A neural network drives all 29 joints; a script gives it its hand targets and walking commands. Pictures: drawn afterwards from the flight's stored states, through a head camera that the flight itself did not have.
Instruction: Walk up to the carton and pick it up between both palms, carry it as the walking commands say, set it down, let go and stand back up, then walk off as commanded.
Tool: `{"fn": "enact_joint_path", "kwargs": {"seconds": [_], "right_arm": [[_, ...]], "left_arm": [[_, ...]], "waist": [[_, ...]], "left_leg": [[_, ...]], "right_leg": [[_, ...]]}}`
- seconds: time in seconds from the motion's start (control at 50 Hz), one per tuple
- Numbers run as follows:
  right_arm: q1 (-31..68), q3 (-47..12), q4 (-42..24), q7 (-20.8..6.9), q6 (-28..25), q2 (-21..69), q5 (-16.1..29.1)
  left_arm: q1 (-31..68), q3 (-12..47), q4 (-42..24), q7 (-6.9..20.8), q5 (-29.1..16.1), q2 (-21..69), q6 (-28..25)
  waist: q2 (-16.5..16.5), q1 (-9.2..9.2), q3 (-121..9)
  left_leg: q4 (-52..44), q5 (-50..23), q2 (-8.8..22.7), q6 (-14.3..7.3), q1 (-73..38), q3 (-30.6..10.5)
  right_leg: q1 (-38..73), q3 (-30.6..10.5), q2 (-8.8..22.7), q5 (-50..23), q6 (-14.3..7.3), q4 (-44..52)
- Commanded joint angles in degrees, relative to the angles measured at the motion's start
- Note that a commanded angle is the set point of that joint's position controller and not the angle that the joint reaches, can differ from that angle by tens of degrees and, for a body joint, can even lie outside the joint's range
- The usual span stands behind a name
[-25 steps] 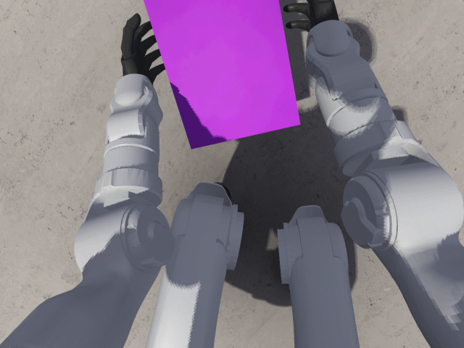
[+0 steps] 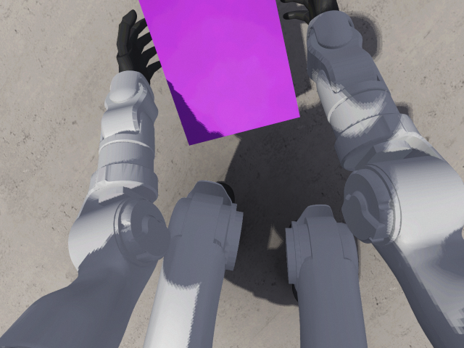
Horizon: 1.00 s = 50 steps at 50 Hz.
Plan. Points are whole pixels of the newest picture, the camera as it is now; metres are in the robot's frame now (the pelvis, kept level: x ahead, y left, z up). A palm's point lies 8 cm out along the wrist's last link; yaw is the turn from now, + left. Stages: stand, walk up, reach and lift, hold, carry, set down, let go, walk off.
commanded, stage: set down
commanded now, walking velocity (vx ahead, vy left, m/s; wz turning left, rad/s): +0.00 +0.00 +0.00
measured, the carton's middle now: (230, 49) +0.53 +0.12 -0.26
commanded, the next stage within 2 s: none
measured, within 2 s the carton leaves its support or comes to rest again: rests again in 0.74 s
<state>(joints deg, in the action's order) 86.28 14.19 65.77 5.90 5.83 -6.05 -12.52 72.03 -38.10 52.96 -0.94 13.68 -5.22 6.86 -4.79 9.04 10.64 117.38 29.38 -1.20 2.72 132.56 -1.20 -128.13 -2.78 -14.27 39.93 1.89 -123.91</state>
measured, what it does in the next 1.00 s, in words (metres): stands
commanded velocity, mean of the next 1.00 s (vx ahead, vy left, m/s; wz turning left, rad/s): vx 0.00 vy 0.00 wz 0.00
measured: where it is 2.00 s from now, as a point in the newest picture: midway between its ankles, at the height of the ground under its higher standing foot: (256, 256)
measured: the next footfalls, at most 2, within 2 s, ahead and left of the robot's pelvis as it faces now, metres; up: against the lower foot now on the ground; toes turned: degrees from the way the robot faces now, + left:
none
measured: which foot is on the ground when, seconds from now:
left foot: down 0.00-1.00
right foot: down 0.00-1.00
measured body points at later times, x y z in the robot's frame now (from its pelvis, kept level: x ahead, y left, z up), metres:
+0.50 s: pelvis +0.00 +0.00 +0.00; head +0.37 +0.02 +0.26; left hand +0.47 +0.25 -0.19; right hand +0.57 +0.00 -0.17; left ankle +0.12 +0.13 -0.36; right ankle +0.07 -0.10 -0.36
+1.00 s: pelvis -0.02 +0.02 -0.01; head +0.35 +0.02 +0.23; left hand +0.44 +0.29 -0.21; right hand +0.54 -0.02 -0.21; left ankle +0.12 +0.13 -0.36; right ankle +0.07 -0.09 -0.36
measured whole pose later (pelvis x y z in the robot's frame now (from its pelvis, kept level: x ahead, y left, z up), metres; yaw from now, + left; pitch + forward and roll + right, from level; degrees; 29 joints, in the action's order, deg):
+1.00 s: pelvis -0.02 +0.02 -0.01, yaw -2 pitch +39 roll +2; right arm 84.1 -7.1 64.6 6.4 4.1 -16.2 5.5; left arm 70.9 -23.4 62.8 -4.5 -7.2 -13.7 -2.1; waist -1.3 10.5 18.7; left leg 119.4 26.7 0.9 -0.2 131.9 2.1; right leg -128.5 -1.8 -8.1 36.4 1.3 -125.8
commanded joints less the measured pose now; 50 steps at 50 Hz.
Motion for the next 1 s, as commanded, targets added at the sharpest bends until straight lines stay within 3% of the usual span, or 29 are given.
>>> {"fn": "enact_joint_path", "kwargs": {"seconds": [0.0,0.02,0.04,0.14,0.16,0.18,0.2,0.24,0.26,0.28,0.3,0.34,0.36,0.4,0.44,0.46,0.48,0.52,0.54,0.6,0.72,0.74,0.78,0.82,0.86,0.9,0.92,0.94,0.98], "right_arm": [[10.1,-9.5,4.6,-10.3,1.1,35.7,0.7],[11.7,-9.3,3.9,-10.4,1.1,35.3,1.1],[11.8,-8.9,3.5,-10.0,1.0,34.1,-0.3],[12.6,-12.0,2.1,-10.1,1.0,37.2,2.2],[11.4,-11.7,1.9,-10.0,0.5,37.1,2.2],[12.8,-11.0,1.8,-9.7,0.6,34.5,1.4],[10.7,-9.8,4.2,-9.6,1.2,35.7,0.8],[10.6,-9.9,3.2,-9.5,1.0,34.4,0.9],[11.0,-9.8,3.6,-9.5,0.8,33.9,0.8],[11.0,-10.2,3.0,-9.3,0.6,32.7,1.2],[10.6,-10.1,4.6,-10.0,1.0,33.5,1.6],[9.2,-9.0,5.4,-9.4,1.0,31.5,2.1],[9.6,-8.3,5.8,-8.9,0.5,27.8,1.3],[10.7,-10.8,2.9,-8.3,-0.2,26.8,1.8],[7.8,-9.6,5.6,-8.1,-0.4,24.4,2.2],[7.5,-10.8,4.5,-7.5,-0.6,23.2,3.0],[9.3,-11.3,3.0,-7.1,-0.9,20.4,3.5],[6.7,-9.6,5.8,-6.1,-1.1,15.8,3.2],[7.0,-12.3,3.6,-5.5,-1.6,15.8,4.1],[8.1,-11.2,3.4,-3.9,-2.4,6.9,6.4],[13.1,-16.1,-4.4,0.2,-4.3,-6.4,13.1],[13.6,-16.6,-7.3,0.7,-5.2,-8.7,13.2],[15.3,-19.5,-6.7,0.5,-4.4,-7.3,15.7],[14.4,-18.9,-4.5,0.8,-3.7,-9.8,15.5],[17.3,-22.0,-8.0,0.6,-3.4,-9.1,17.4],[18.9,-19.7,-8.4,0.8,-3.3,-14.4,17.1],[19.1,-21.5,-9.9,0.5,-3.2,-11.6,18.9],[20.0,-22.9,-9.5,0.1,-3.1,-10.2,20.1],[17.5,-21.0,-7.7,0.6,-2.5,-14.9,18.4]], "left_arm": [[17.9,12.7,2.8,8.0,-0.3,28.0,0.1],[18.9,12.1,2.4,7.8,-0.1,26.3,0.0],[20.0,12.3,2.1,8.1,-1.3,27.1,-0.4],[20.5,10.8,3.2,7.6,-0.9,24.6,-0.9],[19.1,13.0,1.5,7.8,-1.4,27.0,-0.7],[19.4,11.6,2.3,8.3,-1.3,26.5,-0.6],[22.2,12.6,0.8,8.3,-2.3,25.0,-0.8],[21.1,10.3,1.5,7.8,-1.3,22.3,-1.2],[18.6,10.4,3.5,8.1,-0.8,23.7,-0.5],[19.4,11.0,1.9,8.1,-1.5,25.0,-0.9],[18.3,10.2,3.3,7.5,0.2,22.2,-0.9],[18.5,10.0,1.8,7.4,-0.3,21.1,-1.1],[15.6,10.0,3.7,6.8,-0.1,21.1,-1.2],[14.3,8.1,5.7,6.4,-0.7,20.2,-1.5],[12.1,8.2,7.6,5.5,-1.1,18.5,-1.9],[11.1,7.4,5.9,4.9,-0.9,15.2,-2.6],[11.6,6.4,6.5,4.3,-1.6,12.2,-2.9],[9.7,5.8,7.3,3.2,-1.9,9.8,-3.4],[8.5,5.3,6.8,2.8,-2.7,7.7,-4.7],[8.5,4.9,5.6,0.0,-2.8,-0.4,-6.3],[6.0,6.5,3.2,-4.2,-9.8,-14.3,-10.1],[6.1,8.3,4.4,-3.8,-12.0,-12.1,-10.3],[10.0,11.4,5.6,-3.1,-15.5,-12.1,-10.5],[10.1,12.5,5.9,-3.2,-17.6,-14.9,-10.2],[11.6,13.9,4.2,-3.2,-21.0,-15.5,-10.3],[10.2,13.1,4.0,-3.8,-20.1,-17.7,-10.3],[12.8,17.2,2.5,-3.5,-22.9,-14.1,-10.2],[15.3,17.8,2.4,-3.7,-23.1,-13.8,-10.3],[9.6,15.1,4.5,-4.7,-22.5,-18.7,-9.5]], "waist": [[-7.5,5.93,-42.2],[-7.1,6.48,-42.7],[-8.8,3.84,-42.0],[-9.9,8.43,-44.2],[-7.1,6.08,-44.1],[-7.9,7.30,-42.7],[-9.7,4.74,-42.6],[-9.5,6.05,-41.7],[-6.4,6.77,-42.0],[-6.8,5.78,-42.7],[-8.1,7.40,-41.9],[-6.9,7.34,-42.2],[-5.6,5.57,-41.8],[-8.7,7.67,-43.3],[-8.4,5.62,-43.1],[-8.4,8.18,-43.4],[-9.3,8.42,-43.6],[-7.3,6.73,-43.1],[-12.1,7.95,-43.4],[-7.1,8.99,-44.2],[-5.6,11.47,-50.3],[-4.7,9.01,-51.8],[-6.4,9.41,-49.8],[-6.9,7.10,-47.7],[-9.3,7.99,-51.1],[-6.1,8.30,-48.9],[-7.2,6.52,-52.0],[-5.6,8.30,-53.3],[-5.1,8.31,-54.4]], "left_leg": [[-4.6,-25.7,-4.2,-3.3,-34.4,2.1],[-4.3,-23.6,-3.8,-3.6,-33.2,1.9],[-4.1,-23.9,-4.3,-3.2,-32.3,1.8],[-3.8,-23.6,-3.6,-3.7,-30.6,2.5],[-3.7,-23.9,-4.0,-3.5,-32.6,2.4],[-2.4,-24.5,-3.7,-3.3,-29.1,2.2],[-3.8,-23.5,-3.4,-3.3,-29.0,1.4],[-2.7,-22.4,-3.7,-3.6,-27.5,2.2],[-3.0,-22.3,-3.5,-3.0,-28.0,2.3],[-2.3,-22.7,-3.8,-3.0,-28.5,2.0],[-3.9,-23.7,-3.5,-3.2,-29.8,2.3],[-3.5,-21.4,-3.2,-3.3,-29.5,2.1],[-4.1,-22.3,-3.2,-2.9,-30.0,2.2],[-3.0,-24.4,-3.2,-2.7,-30.5,2.6],[-3.4,-23.5,-3.4,-2.7,-33.3,2.1],[-3.2,-24.4,-3.2,-2.8,-32.2,2.4],[-3.2,-23.4,-2.6,-2.8,-32.3,2.0],[-3.0,-24.1,-2.6,-1.9,-31.6,2.5],[-3.2,-23.4,-3.0,-2.8,-29.5,1.9],[-3.4,-24.1,-1.8,-1.9,-30.8,1.9],[-3.3,-30.2,-0.7,-1.5,-36.1,2.4],[-2.5,-32.3,-0.8,-1.1,-36.8,2.1],[-2.8,-27.0,-0.4,-1.5,-33.3,2.3],[-3.3,-25.1,0.0,-1.7,-34.0,1.2],[-2.8,-25.7,0.6,-1.5,-33.6,1.8],[-3.3,-24.5,0.7,-0.8,-33.4,2.2],[-3.8,-23.9,0.0,-1.2,-34.8,1.3],[-4.2,-24.6,0.3,-1.1,-38.6,1.5],[-4.6,-22.8,0.2,-0.8,-40.8,2.0]], "right_leg": [[5.3,0.0,2.2,-20.1,-1.2,13.0],[5.2,-0.6,3.1,-18.8,-1.3,13.1],[5.4,0.3,3.1,-18.9,-1.2,13.0],[8.6,-1.5,3.4,-21.5,-0.8,13.8],[8.4,-0.8,2.9,-22.6,-1.1,13.6],[6.6,-2.2,3.7,-22.8,-1.2,13.4],[9.1,-0.9,3.5,-22.7,-1.1,13.1],[7.6,-1.4,3.6,-21.8,-0.6,12.9],[8.8,-2.5,3.9,-23.0,-1.1,13.5],[8.3,-1.4,3.8,-22.4,-1.0,12.4],[8.3,-1.2,3.7,-22.1,-0.6,13.1],[9.7,-1.7,3.8,-21.1,-1.3,12.4],[9.5,-1.1,3.9,-20.5,-1.2,12.7],[10.5,-1.0,4.4,-23.0,-0.6,12.9],[9.7,0.2,4.4,-20.2,-0.4,12.7],[9.8,-0.8,4.3,-22.7,-0.1,12.6],[10.5,-1.0,4.9,-21.9,0.0,12.3],[10.7,-1.4,5.1,-23.4,-0.4,12.6],[11.1,-0.4,5.0,-22.8,0.7,12.5],[11.5,-2.2,6.0,-23.3,0.0,12.1],[15.2,-1.4,7.3,-26.1,0.4,10.3],[14.5,-1.4,7.6,-27.7,0.2,10.5],[15.7,-1.6,8.4,-23.1,0.1,10.8],[12.9,-0.9,8.6,-18.7,0.1,10.3],[18.3,-1.4,9.5,-19.9,0.2,9.9],[16.2,-1.8,9.6,-17.9,-0.5,10.2],[17.6,-0.1,9.4,-16.8,-0.2,9.2],[15.6,-0.3,9.4,-15.3,-0.6,9.5],[17.4,0.4,9.7,-12.4,-0.4,9.6]]}}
